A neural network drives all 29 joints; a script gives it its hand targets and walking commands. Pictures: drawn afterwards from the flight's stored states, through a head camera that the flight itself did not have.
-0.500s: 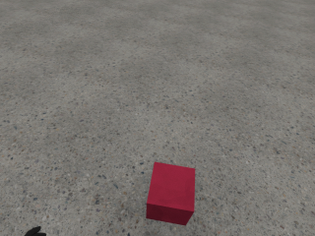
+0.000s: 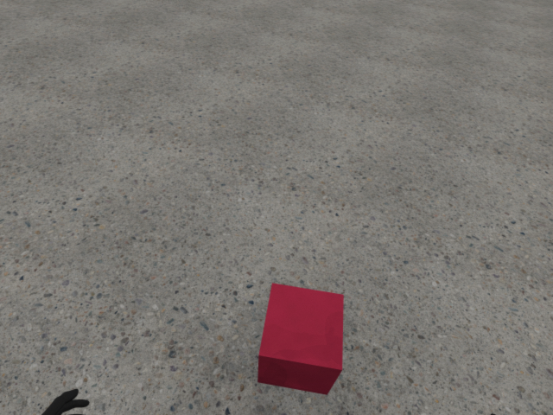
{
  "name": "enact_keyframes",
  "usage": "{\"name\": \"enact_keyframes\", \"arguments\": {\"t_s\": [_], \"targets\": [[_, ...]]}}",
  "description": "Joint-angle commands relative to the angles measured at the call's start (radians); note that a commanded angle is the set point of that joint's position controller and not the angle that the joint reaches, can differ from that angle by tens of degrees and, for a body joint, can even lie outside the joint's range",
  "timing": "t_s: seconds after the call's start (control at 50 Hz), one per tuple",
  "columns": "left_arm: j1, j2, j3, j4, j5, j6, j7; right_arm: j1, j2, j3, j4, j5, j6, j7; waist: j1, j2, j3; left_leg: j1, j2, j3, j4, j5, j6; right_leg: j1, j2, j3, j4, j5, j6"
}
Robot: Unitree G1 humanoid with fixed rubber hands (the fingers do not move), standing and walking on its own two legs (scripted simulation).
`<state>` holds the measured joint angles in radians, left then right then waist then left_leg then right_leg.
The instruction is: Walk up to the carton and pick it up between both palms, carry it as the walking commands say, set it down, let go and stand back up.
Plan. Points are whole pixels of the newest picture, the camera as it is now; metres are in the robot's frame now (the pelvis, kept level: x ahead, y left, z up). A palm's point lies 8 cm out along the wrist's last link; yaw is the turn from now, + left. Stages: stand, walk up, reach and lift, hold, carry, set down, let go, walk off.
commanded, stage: reach and lift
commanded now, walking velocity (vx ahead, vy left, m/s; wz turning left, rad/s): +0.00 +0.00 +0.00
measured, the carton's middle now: (299, 339) +0.51 -0.07 -0.64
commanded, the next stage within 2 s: none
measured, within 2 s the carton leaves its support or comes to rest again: neither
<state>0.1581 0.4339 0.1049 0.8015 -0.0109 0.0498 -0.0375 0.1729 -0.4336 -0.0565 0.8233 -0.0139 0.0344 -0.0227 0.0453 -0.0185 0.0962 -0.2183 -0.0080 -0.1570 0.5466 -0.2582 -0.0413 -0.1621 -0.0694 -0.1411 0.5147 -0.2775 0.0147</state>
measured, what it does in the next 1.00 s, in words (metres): lowers itself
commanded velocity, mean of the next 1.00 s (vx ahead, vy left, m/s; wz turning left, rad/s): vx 0.00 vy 0.00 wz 0.00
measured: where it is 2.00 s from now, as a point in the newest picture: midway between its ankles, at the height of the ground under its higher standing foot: outside the picture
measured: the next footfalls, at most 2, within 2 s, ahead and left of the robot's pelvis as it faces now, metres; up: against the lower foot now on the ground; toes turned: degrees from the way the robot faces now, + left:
none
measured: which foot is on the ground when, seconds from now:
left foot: down 0.00-1.00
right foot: down 0.00-1.00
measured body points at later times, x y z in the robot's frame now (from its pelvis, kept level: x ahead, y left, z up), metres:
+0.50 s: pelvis +0.01 +0.01 -0.03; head +0.13 -0.01 +0.40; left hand +0.25 +0.28 -0.12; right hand +0.27 -0.29 -0.12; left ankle +0.03 +0.15 -0.73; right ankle +0.00 -0.13 -0.73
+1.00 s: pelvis -0.05 +0.01 -0.07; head +0.16 -0.03 +0.33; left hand +0.35 +0.23 -0.15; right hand +0.35 -0.29 -0.16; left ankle +0.03 +0.15 -0.73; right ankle +0.00 -0.13 -0.73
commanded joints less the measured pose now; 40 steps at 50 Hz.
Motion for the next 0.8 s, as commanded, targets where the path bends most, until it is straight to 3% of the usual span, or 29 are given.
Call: {"name": "enact_keyframes", "arguments": {"t_s": [0.0,0.02,0.04,0.06,0.08,0.12,0.16,0.18,0.2,0.22,0.26,0.28,0.32,0.34,0.38,0.4,0.44,0.46,0.54,0.56,0.58,0.6,0.66,0.68,0.7,0.72,0.74,0.76,0.78], "targets": [[-0.207,0.085,0.118,-0.364,0.049,0.051,-0.015,-0.128,-0.044,-0.165,-0.287,-0.135,0.094,0.095,-0.035,-0.005,0.149,-0.258,-0.053,0.281,-0.170,-0.102,0.023,-0.020,0.143,0.014,-0.052,-0.098,0.019],[-0.217,0.083,0.153,-0.375,0.094,0.080,-0.024,-0.140,-0.086,-0.202,-0.282,-0.133,0.125,0.110,-0.017,0.110,0.196,-0.286,-0.063,0.292,-0.199,-0.174,0.013,-0.013,0.139,-0.011,-0.042,-0.172,0.030],[-0.213,0.091,0.187,-0.365,0.111,0.101,-0.017,-0.152,-0.077,-0.196,-0.280,-0.153,0.142,0.119,0.014,0.111,0.165,-0.257,-0.048,0.277,-0.188,-0.160,0.014,0.022,0.138,0.012,-0.029,-0.207,0.017],[-0.096,0.083,0.183,-0.358,0.129,0.098,-0.018,-0.150,-0.083,-0.213,-0.312,-0.156,0.135,0.115,0.014,0.152,0.103,-0.215,-0.041,0.252,-0.179,-0.170,0.002,0.059,0.135,0.014,-0.013,-0.190,0.006],[-0.167,0.122,0.216,-0.389,0.127,0.102,-0.018,-0.190,-0.080,-0.221,-0.324,-0.173,0.135,0.111,0.031,0.122,0.049,-0.150,-0.050,0.240,-0.143,-0.107,-0.004,0.034,0.116,0.059,-0.031,-0.156,0.003],[-0.088,0.066,0.204,-0.334,0.128,0.111,-0.034,-0.164,-0.079,-0.230,-0.334,-0.173,0.124,0.098,0.018,0.017,-0.065,0.020,-0.096,0.242,-0.085,-0.012,-0.024,-0.003,0.093,0.065,-0.071,-0.091,0.012],[-0.130,-0.002,0.187,-0.357,0.086,0.107,-0.039,-0.223,-0.012,-0.188,-0.390,-0.127,0.112,0.098,0.037,0.027,-0.112,0.020,-0.094,0.249,-0.047,0.005,-0.023,-0.061,0.102,0.092,-0.053,-0.107,0.006],[-0.162,-0.013,0.200,-0.387,0.083,0.097,-0.036,-0.310,0.011,-0.155,-0.413,-0.102,0.115,0.098,0.085,0.068,-0.086,-0.080,-0.090,0.248,-0.026,0.024,-0.026,-0.098,0.105,0.086,-0.009,-0.115,0.000],[-0.179,-0.049,0.189,-0.355,0.074,0.104,-0.038,-0.356,-0.014,-0.146,-0.408,-0.085,0.110,0.101,0.072,0.035,-0.113,-0.098,-0.075,0.250,0.007,0.030,-0.017,-0.136,0.109,0.105,0.016,-0.091,0.010],[-0.161,-0.076,0.191,-0.317,0.057,0.115,-0.029,-0.393,-0.008,-0.143,-0.367,-0.074,0.128,0.106,0.095,0.081,-0.114,-0.148,-0.070,0.238,-0.005,0.040,-0.019,-0.158,0.116,0.097,0.067,-0.108,0.003],[-0.155,-0.086,0.182,-0.273,0.046,0.122,-0.016,-0.420,-0.074,-0.165,-0.273,-0.096,0.130,0.111,0.068,0.068,-0.179,-0.195,-0.064,0.225,0.047,0.064,-0.034,-0.216,0.117,0.096,0.127,-0.119,0.001],[-0.229,-0.047,0.208,-0.346,0.054,0.116,-0.005,-0.465,-0.076,-0.134,-0.314,-0.069,0.126,0.110,0.092,0.044,-0.267,-0.198,-0.052,0.226,0.105,0.109,-0.053,-0.192,0.118,0.122,0.156,-0.048,0.005],[-0.151,-0.050,0.186,-0.276,0.029,0.112,-0.001,-0.396,-0.090,-0.149,-0.276,-0.096,0.122,0.097,0.041,-0.027,-0.324,-0.207,-0.061,0.190,0.137,0.275,-0.037,-0.182,0.125,0.103,0.205,0.113,0.008],[-0.182,-0.024,0.183,-0.283,0.047,0.102,0.012,-0.384,-0.134,-0.201,-0.246,-0.122,0.115,0.091,0.016,-0.010,-0.409,-0.202,-0.058,0.186,0.147,0.351,-0.038,-0.178,0.129,0.101,0.229,0.217,-0.001],[-0.203,-0.033,0.169,-0.312,0.001,0.090,0.015,-0.366,-0.094,-0.167,-0.259,-0.104,0.104,0.075,0.025,-0.095,-0.484,-0.205,-0.064,0.191,0.196,0.451,-0.042,-0.164,0.134,0.114,0.262,0.386,0.010],[-0.212,0.000,0.156,-0.290,-0.003,0.077,0.012,-0.381,-0.112,-0.170,-0.253,-0.110,0.101,0.077,-0.005,-0.135,-0.501,-0.282,-0.057,0.188,0.203,0.414,-0.020,-0.157,0.125,0.115,0.285,0.447,0.010],[-0.171,-0.070,0.138,-0.266,-0.024,0.089,0.012,-0.363,-0.046,-0.133,-0.215,-0.078,0.107,0.069,0.028,-0.073,-0.483,-0.301,-0.060,0.192,0.189,0.436,-0.023,-0.179,0.128,0.116,0.257,0.445,0.002],[-0.232,-0.058,0.116,-0.271,-0.027,0.086,0.012,-0.436,-0.070,-0.159,-0.234,-0.084,0.105,0.069,0.006,-0.079,-0.457,-0.333,-0.056,0.188,0.192,0.416,-0.013,-0.223,0.131,0.130,0.252,0.426,0.008],[-0.379,-0.077,0.120,-0.302,-0.021,0.070,0.021,-0.537,-0.040,-0.153,-0.176,-0.061,0.100,0.069,0.007,0.007,-0.406,-0.416,-0.047,0.191,0.206,0.397,-0.021,-0.381,0.125,0.150,0.245,0.364,0.005],[-0.328,-0.087,0.140,-0.313,-0.016,0.058,0.028,-0.500,-0.006,-0.115,-0.155,-0.026,0.097,0.077,0.041,0.058,-0.456,-0.391,-0.047,0.207,0.219,0.389,-0.027,-0.357,0.119,0.145,0.258,0.349,0.006],[-0.406,-0.047,0.149,-0.305,-0.015,0.065,0.029,-0.582,-0.049,-0.152,-0.167,-0.040,0.094,0.074,0.010,0.045,-0.500,-0.403,-0.040,0.193,0.236,0.370,-0.023,-0.420,0.120,0.170,0.273,0.329,0.012],[-0.405,-0.065,0.152,-0.286,-0.026,0.078,0.035,-0.607,-0.061,-0.133,-0.146,-0.037,0.104,0.079,0.032,0.039,-0.516,-0.419,-0.045,0.209,0.242,0.358,-0.031,-0.400,0.117,0.149,0.286,0.326,0.016],[-0.466,-0.028,0.183,-0.290,-0.001,0.093,0.047,-0.671,-0.079,-0.144,-0.158,-0.029,0.120,0.076,0.032,0.045,-0.616,-0.432,-0.054,0.210,0.251,0.335,-0.029,-0.432,0.123,0.138,0.302,0.303,0.020],[-0.504,-0.059,0.160,-0.296,-0.032,0.093,0.040,-0.724,-0.092,-0.126,-0.180,-0.011,0.117,0.077,0.036,0.034,-0.585,-0.454,-0.056,0.206,0.255,0.299,-0.018,-0.460,0.121,0.136,0.295,0.247,0.011],[-0.469,-0.042,0.188,-0.254,-0.016,0.105,0.044,-0.731,-0.089,-0.129,-0.164,-0.041,0.128,0.073,0.035,-0.036,-0.618,-0.487,-0.055,0.217,0.255,0.284,-0.015,-0.452,0.128,0.125,0.295,0.245,0.016],[-0.502,-0.044,0.186,-0.268,-0.032,0.122,0.047,-0.751,-0.075,-0.109,-0.143,-0.020,0.144,0.076,0.057,-0.029,-0.666,-0.490,-0.060,0.223,0.251,0.253,-0.016,-0.421,0.126,0.129,0.304,0.223,0.015],[-0.537,-0.045,0.183,-0.248,-0.034,0.129,0.046,-0.778,-0.090,-0.128,-0.152,-0.036,0.141,0.075,0.020,-0.052,-0.634,-0.548,-0.057,0.217,0.258,0.216,-0.006,-0.486,0.125,0.128,0.309,0.186,0.012],[-0.573,-0.052,0.186,-0.240,-0.043,0.134,0.043,-0.858,-0.101,-0.112,-0.169,-0.020,0.154,0.074,0.060,-0.031,-0.621,-0.575,-0.061,0.230,0.259,0.154,-0.004,-0.481,0.123,0.130,0.297,0.094,0.000],[-0.647,-0.053,0.179,-0.241,-0.045,0.144,0.043,-0.894,-0.087,-0.115,-0.135,-0.020,0.170,0.080,0.049,-0.018,-0.594,-0.594,-0.050,0.220,0.260,0.152,-0.011,-0.524,0.132,0.128,0.309,0.096,-0.002]]}}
